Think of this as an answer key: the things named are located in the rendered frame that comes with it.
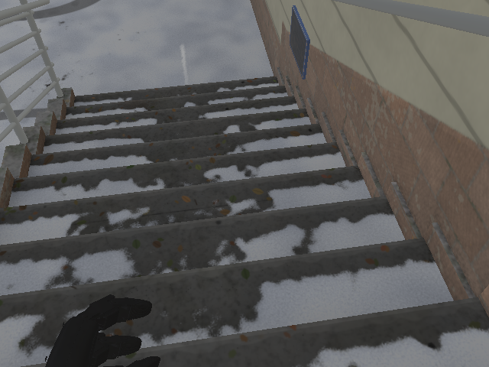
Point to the left robot hand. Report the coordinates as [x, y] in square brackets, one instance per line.
[80, 344]

